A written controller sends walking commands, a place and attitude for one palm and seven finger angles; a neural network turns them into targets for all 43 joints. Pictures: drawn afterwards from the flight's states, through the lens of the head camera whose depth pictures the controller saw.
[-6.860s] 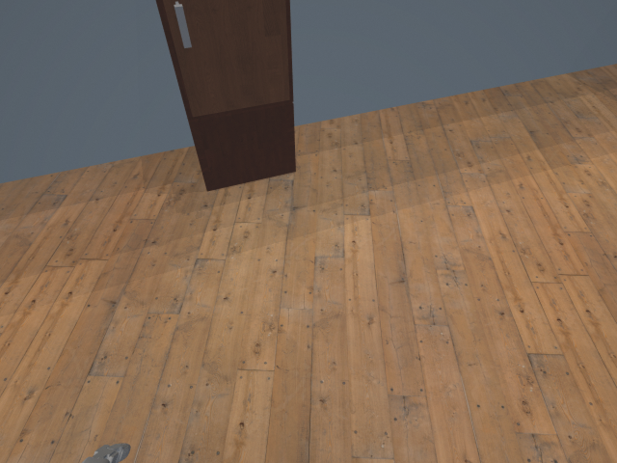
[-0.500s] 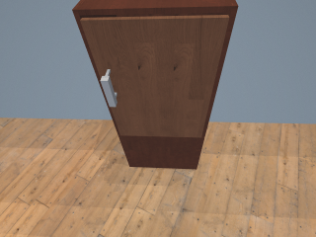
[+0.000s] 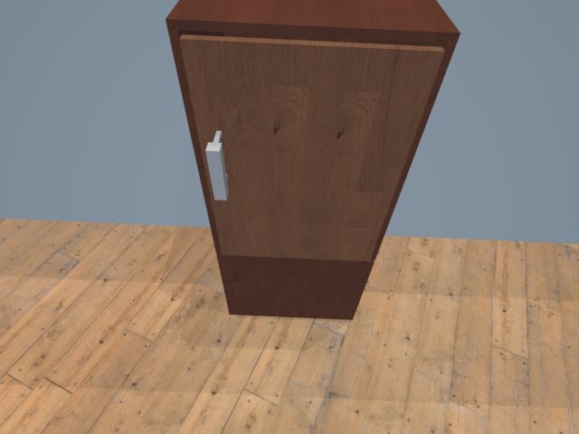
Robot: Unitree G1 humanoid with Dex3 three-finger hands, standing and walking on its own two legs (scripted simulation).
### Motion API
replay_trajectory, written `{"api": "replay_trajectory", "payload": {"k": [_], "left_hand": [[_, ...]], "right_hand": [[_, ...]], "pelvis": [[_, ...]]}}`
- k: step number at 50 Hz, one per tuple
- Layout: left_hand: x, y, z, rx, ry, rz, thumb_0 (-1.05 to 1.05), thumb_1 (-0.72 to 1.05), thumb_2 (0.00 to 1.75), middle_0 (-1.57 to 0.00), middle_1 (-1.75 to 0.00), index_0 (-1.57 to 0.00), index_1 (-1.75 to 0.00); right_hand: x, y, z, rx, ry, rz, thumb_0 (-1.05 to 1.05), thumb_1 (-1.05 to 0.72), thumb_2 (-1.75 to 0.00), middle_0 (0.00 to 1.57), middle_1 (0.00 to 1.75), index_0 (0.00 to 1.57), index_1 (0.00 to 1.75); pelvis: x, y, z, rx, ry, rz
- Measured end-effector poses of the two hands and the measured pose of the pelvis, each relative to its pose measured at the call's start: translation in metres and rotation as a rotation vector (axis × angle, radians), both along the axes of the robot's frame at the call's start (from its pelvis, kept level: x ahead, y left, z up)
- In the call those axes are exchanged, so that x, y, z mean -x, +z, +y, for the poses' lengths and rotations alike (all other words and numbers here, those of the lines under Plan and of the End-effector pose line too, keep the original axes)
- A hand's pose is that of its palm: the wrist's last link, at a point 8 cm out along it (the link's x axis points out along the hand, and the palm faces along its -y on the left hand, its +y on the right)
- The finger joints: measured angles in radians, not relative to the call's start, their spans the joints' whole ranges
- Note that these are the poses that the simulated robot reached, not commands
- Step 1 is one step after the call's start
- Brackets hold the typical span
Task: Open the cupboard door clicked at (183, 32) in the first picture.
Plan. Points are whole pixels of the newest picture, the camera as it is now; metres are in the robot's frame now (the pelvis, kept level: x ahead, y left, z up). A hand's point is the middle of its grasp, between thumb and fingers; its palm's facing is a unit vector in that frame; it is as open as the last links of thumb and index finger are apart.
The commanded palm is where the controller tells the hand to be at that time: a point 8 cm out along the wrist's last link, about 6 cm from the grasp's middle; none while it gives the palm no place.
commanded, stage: come to a stop and stand still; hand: left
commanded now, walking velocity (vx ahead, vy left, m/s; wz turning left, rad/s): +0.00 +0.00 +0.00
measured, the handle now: (219, 165) +0.59 +0.19 +0.01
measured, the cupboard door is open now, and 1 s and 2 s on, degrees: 0 0 0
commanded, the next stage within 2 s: look again from close up in 0.48 s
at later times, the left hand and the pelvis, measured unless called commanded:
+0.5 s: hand out of the picture +0.01 +0.15 -0.18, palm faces +0.03 -0.98 -0.19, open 7.4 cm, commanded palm none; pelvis +0.01 -0.02 +0.00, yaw +0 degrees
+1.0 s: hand out of the picture +0.01 +0.16 -0.17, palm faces +0.02 -0.97 -0.23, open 7.4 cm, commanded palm none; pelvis +0.00 -0.02 -0.01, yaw +0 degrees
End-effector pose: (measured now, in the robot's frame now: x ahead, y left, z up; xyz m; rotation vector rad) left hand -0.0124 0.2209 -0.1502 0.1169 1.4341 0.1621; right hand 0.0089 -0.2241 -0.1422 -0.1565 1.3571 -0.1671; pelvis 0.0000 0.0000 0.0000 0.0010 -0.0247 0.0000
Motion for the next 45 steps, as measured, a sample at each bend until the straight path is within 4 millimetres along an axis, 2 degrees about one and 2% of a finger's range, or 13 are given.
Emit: {"api": "replay_trajectory", "payload": {"k": [8,17,31,38,45], "left_hand": [[-0.017,0.001,-0.005,-0.005,-0.018,-0.017,0.01,0.91,0.9,-0.2,-0.3,-0.2,-0.3],[-0.022,0.003,-0.009,-0.017,-0.018,-0.023,0.01,0.91,0.9,-0.2,-0.3,-0.2,-0.3],[-0.011,0.0,-0.023,-0.016,-0.017,-0.019,0.01,0.91,0.9,-0.2,-0.3,-0.2,-0.3],[-0.006,0.002,-0.016,-0.034,-0.024,-0.038,0.01,0.91,0.9,-0.2,-0.3,-0.2,-0.3],[-0.01,0.007,-0.012,-0.057,-0.029,-0.059,0.0,0.91,0.9,-0.2,-0.3,-0.2,-0.3]], "right_hand": [[0.017,-0.004,0.008,-0.028,-0.031,0.052,0.01,-0.91,-0.9,0.2,0.3,0.2,0.3],[0.026,-0.007,0.01,-0.049,-0.047,0.083,0.01,-0.9,-0.9,0.2,0.3,0.2,0.3],[0.016,-0.007,-0.007,-0.035,-0.033,0.052,0.01,-0.9,-0.9,0.2,0.3,0.2,0.3],[0.003,-0.015,-0.011,-0.037,0.0,-0.032,0.01,-0.91,-0.9,0.2,0.3,0.2,0.3],[0.004,-0.018,-0.013,-0.052,0.006,-0.041,0.02,-0.93,-0.9,0.2,0.3,0.2,0.3]], "pelvis": [[-0.006,0.0,-0.003,0.002,-0.003,-0.004],[-0.009,0.0,-0.009,0.003,-0.002,-0.005],[-0.006,-0.002,-0.018,0.011,-0.001,0.002],[-0.001,-0.008,-0.015,0.003,0.003,-0.007],[0.0,-0.008,-0.019,-0.009,-0.001,-0.012]]}}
